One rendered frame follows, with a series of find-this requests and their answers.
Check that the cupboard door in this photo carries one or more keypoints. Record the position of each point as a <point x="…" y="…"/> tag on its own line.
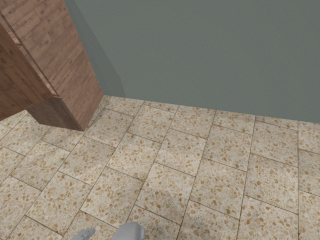
<point x="20" y="85"/>

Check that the left robot thigh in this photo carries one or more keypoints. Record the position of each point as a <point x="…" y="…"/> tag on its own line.
<point x="129" y="231"/>

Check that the robot left hand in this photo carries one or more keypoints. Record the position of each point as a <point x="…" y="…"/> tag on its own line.
<point x="84" y="234"/>

